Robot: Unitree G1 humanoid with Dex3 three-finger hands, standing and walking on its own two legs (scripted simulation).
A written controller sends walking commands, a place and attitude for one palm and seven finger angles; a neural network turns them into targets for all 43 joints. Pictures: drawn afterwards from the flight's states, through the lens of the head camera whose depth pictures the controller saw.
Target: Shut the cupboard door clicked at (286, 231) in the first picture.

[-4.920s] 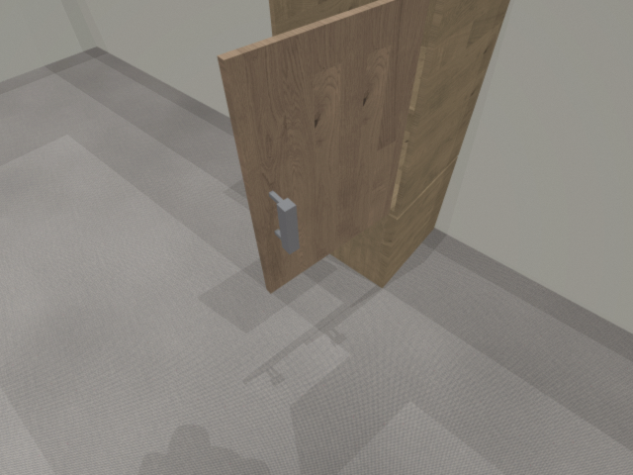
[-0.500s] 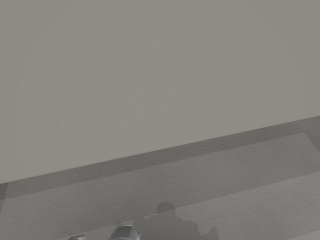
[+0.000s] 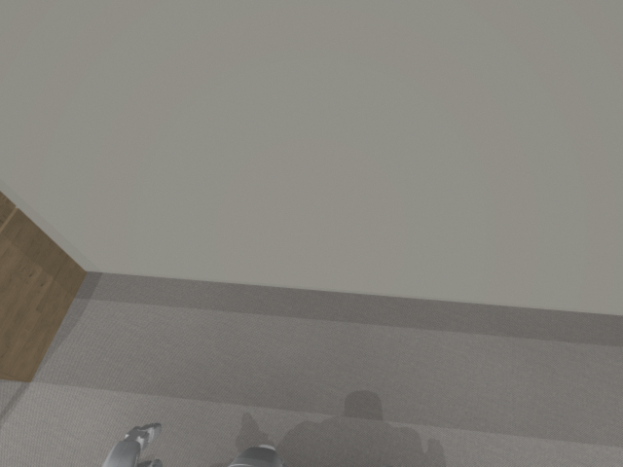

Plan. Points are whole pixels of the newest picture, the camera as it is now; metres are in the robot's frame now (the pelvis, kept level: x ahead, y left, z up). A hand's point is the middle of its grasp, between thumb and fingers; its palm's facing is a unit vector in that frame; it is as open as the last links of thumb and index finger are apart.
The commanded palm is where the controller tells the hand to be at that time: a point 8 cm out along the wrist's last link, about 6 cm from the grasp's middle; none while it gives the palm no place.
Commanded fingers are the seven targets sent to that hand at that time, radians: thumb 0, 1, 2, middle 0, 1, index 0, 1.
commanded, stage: turn to face it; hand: left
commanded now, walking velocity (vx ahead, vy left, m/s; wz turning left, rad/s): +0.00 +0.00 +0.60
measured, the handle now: out of the picture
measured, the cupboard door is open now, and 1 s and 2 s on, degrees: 80 80 80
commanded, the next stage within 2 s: take the last steps up to it in 1.98 s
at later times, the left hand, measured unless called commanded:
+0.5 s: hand out of the picture +0.00 +0.23 -0.16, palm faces +0.34 -0.91 -0.24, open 7.4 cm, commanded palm none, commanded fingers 0.00 0.90 0.90 -0.20 -0.30 -0.20 -0.30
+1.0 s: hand out of the picture -0.01 +0.14 -0.14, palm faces +0.58 -0.78 -0.23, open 7.4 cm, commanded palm none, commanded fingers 0.00 0.90 0.90 -0.20 -0.30 -0.20 -0.30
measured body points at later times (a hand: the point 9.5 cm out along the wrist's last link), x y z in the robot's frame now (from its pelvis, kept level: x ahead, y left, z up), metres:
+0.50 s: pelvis +0.01 +0.00 +0.01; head +0.05 +0.04 +0.46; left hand -0.01 +0.27 -0.15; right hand +0.19 -0.21 -0.11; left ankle -0.02 +0.09 -0.72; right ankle +0.03 -0.16 -0.65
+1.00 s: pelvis +0.04 -0.06 +0.02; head +0.09 -0.03 +0.46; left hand -0.04 +0.18 -0.12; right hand +0.27 -0.22 -0.13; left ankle -0.04 +0.05 -0.68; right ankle +0.07 -0.16 -0.72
